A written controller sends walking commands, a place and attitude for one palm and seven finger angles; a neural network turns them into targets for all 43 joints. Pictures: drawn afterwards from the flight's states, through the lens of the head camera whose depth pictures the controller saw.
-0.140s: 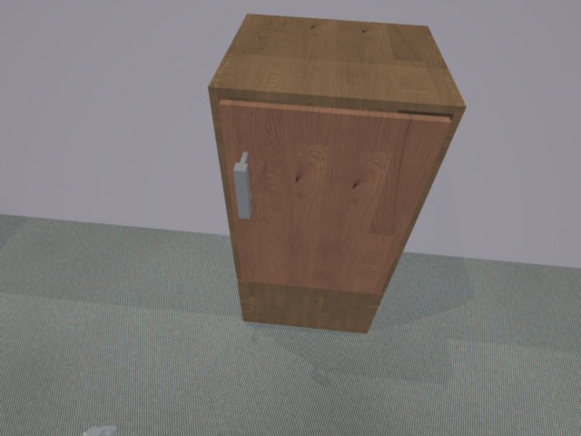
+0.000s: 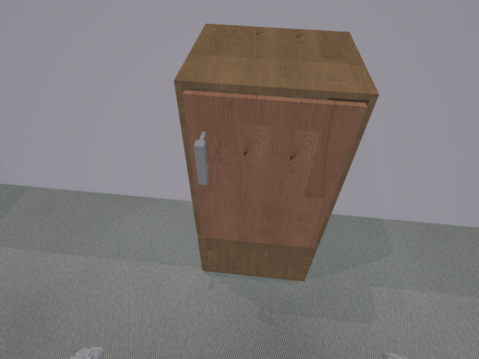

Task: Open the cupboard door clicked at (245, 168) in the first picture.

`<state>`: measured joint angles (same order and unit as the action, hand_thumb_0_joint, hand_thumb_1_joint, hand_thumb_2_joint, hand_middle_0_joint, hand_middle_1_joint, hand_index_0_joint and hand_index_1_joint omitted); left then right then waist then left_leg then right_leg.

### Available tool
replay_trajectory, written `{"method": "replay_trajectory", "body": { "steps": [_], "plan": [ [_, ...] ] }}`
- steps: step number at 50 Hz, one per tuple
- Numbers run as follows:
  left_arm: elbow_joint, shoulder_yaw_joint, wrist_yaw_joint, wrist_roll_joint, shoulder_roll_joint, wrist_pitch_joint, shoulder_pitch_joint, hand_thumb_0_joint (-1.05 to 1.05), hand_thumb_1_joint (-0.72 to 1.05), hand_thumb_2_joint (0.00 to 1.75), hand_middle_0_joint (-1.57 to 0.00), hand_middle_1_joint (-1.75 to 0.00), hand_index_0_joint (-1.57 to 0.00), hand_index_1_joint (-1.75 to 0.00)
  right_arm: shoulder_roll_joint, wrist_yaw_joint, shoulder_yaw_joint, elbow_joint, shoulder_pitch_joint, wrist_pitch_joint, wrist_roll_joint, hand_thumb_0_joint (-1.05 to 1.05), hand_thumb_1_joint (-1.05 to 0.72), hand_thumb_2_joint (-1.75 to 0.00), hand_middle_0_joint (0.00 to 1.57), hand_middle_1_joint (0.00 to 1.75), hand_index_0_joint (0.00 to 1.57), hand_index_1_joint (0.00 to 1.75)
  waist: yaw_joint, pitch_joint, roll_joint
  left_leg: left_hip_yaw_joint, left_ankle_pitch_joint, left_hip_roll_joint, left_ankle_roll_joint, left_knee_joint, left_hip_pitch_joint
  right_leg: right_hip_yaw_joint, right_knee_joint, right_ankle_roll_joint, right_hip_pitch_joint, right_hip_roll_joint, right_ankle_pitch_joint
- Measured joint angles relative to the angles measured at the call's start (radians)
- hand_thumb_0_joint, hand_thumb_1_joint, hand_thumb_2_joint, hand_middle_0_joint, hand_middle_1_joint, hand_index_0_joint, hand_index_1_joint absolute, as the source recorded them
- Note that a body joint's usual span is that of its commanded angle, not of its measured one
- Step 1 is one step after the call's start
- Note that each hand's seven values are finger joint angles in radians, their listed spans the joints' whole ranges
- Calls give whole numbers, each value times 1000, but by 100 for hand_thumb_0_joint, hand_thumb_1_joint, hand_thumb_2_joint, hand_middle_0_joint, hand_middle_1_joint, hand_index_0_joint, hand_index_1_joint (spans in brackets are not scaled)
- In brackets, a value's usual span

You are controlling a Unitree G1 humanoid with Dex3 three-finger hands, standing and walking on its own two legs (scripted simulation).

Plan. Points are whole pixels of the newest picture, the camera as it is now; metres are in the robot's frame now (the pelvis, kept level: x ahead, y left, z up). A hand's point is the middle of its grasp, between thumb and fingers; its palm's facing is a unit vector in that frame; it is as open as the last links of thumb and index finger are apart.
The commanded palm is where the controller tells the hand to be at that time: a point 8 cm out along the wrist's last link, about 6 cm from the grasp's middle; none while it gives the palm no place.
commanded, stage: stand and wait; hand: left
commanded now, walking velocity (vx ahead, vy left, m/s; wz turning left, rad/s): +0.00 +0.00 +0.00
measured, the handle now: (203, 158) +0.60 +0.14 -0.03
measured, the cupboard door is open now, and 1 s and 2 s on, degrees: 0 0 0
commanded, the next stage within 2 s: look at it before walking up in 0.68 s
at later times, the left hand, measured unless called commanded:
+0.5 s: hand out of the picture +0.03 +0.21 -0.16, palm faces -0.04 -0.95 -0.29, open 7.3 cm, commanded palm none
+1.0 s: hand out of the picture +0.06 +0.21 -0.15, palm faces -0.03 -0.95 -0.31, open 7.3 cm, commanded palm none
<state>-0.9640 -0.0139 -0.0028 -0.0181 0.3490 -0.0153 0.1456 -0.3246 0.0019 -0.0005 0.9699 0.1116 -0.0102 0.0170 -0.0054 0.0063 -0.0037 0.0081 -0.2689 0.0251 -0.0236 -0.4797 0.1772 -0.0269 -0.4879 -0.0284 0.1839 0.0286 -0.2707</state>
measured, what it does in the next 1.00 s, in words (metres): stands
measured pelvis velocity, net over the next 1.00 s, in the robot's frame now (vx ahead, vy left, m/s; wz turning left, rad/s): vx -0.01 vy -0.02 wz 0.00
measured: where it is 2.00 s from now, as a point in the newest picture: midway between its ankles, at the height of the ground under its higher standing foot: outside the picture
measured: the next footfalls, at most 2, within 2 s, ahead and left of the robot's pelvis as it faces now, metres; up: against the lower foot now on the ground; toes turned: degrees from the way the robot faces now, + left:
none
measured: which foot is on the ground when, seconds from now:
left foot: down 0.00-1.00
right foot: down 0.00-1.00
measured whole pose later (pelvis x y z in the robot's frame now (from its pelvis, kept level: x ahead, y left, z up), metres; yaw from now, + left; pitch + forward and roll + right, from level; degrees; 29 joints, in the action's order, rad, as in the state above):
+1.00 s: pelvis -0.01 -0.02 +0.01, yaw +0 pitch -1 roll +0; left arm -1.08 -0.01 0.00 -0.02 0.31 0.00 0.16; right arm -0.30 0.00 0.00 1.12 0.15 -0.01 0.01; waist 0.00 -0.02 0.00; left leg 0.00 -0.19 -0.01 0.01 -0.37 0.16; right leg -0.02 -0.38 0.00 0.17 -0.01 -0.20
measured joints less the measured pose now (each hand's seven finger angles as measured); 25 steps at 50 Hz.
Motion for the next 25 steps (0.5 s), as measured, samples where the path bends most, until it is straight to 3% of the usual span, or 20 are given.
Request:
{"method": "replay_trajectory", "body": {
  "steps": [25],
  "plan": [
    [-117,-6,2,4,-42,9,46,1,91,90,-21,-30,-21,-30,15,2,2,140,59,13,-5,1,-90,-90,21,30,20,30,9,-37,-5,-18,71,-30,32,82,-6,18,87,27,-10,-29,71]
  ]
}}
